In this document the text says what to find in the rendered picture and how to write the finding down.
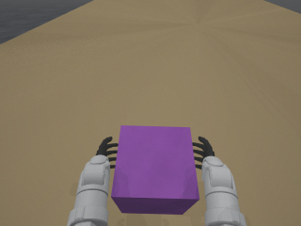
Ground robot left hand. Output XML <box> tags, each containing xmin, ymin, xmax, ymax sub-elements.
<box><xmin>96</xmin><ymin>137</ymin><xmax>119</xmax><ymax>169</ymax></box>

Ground robot right forearm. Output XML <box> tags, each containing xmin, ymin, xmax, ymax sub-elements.
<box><xmin>201</xmin><ymin>155</ymin><xmax>246</xmax><ymax>226</ymax></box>

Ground robot right hand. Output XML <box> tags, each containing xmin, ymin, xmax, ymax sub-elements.
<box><xmin>192</xmin><ymin>137</ymin><xmax>215</xmax><ymax>170</ymax></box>

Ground robot left forearm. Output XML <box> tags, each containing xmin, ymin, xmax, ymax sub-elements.
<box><xmin>67</xmin><ymin>154</ymin><xmax>110</xmax><ymax>226</ymax></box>

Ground carton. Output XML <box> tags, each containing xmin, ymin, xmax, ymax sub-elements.
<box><xmin>111</xmin><ymin>125</ymin><xmax>199</xmax><ymax>215</ymax></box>

